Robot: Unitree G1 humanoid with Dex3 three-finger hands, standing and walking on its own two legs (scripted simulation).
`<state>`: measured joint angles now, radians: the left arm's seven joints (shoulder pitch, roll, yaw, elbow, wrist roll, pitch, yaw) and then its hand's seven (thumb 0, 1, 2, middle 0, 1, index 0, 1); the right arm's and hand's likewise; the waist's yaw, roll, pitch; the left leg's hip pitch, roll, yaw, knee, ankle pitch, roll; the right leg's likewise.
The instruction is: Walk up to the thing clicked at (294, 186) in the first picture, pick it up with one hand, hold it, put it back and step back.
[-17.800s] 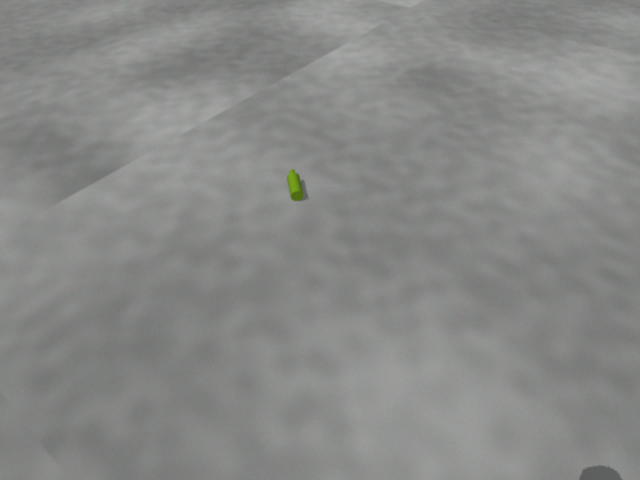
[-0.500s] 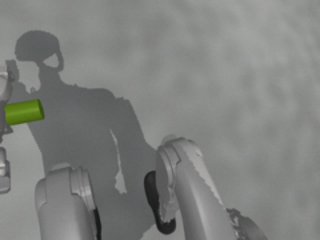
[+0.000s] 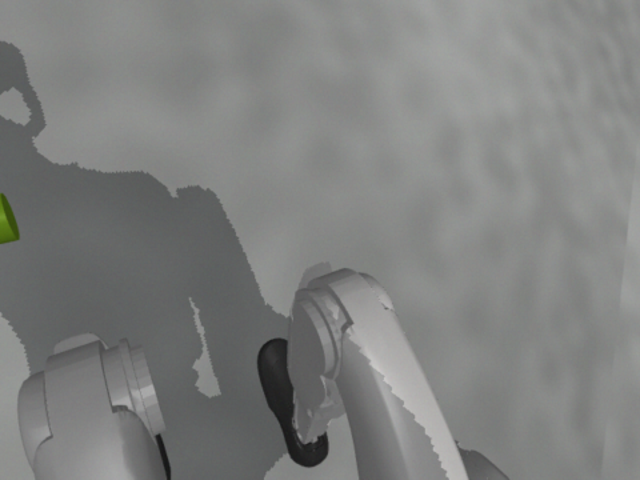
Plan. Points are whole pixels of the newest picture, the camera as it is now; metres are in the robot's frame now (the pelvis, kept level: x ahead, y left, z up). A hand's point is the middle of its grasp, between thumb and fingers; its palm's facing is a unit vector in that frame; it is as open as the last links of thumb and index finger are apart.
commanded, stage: rest palm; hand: left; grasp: from above
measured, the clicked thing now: out of the picture +0.45 +0.34 -0.27
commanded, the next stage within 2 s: close in 0.56 s
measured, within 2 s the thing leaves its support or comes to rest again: neither
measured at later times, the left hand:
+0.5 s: hand out of the picture +0.44 +0.31 -0.25, palm faces -0.47 -0.16 -0.87, open 13.9 cm
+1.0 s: hand out of the picture +0.45 +0.30 -0.26, palm faces -0.46 -0.15 -0.88, open 12.2 cm
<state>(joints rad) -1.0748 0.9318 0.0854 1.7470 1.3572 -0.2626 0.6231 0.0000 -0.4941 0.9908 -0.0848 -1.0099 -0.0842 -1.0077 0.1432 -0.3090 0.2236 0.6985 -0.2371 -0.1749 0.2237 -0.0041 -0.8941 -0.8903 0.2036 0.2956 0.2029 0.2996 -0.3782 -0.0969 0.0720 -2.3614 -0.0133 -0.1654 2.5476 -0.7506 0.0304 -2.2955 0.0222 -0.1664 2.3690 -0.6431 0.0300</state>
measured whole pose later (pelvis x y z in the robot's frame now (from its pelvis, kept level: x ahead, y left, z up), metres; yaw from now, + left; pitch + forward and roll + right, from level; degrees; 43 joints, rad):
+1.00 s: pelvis +0.00 +0.00 +0.00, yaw -2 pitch +29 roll -15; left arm -1.09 1.03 0.12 1.79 1.31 -0.23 0.64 0.00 -0.23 0.82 -0.24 -0.99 -0.27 -0.96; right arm 0.10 -0.36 0.30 0.64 -0.25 -0.26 0.29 0.00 -0.90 -0.90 0.20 0.30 0.20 0.30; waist -0.41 -0.15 0.18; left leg -2.34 -0.01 -0.22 2.57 -0.76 0.02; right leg -2.26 0.04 -0.21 2.35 -0.62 0.03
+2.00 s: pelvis -0.01 +0.00 +0.01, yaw -3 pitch +28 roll -15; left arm -1.08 1.03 0.09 1.76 1.28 -0.24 0.63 0.01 0.22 0.42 -0.64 -0.66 -0.67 -0.59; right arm 0.10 -0.36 0.32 0.62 -0.24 -0.24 0.27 0.00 -0.90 -0.90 0.20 0.30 0.20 0.30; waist -0.41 -0.14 0.18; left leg -2.32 0.00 -0.22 2.55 -0.75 0.03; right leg -2.25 0.04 -0.21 2.32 -0.61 0.04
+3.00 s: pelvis -0.01 -0.01 +0.02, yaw +2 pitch +33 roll -11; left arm -0.97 0.80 0.05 1.44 1.22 -0.20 0.36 0.00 0.14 0.32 -0.84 -0.43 -0.87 -0.36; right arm 0.16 -0.34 0.14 0.67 -0.15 -0.12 0.25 0.00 -0.91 -0.90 0.20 0.30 0.20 0.30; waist -0.28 0.00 -0.01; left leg -2.32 -0.02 -0.14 2.45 -0.72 0.02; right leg -2.27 0.01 -0.15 2.30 -0.63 0.01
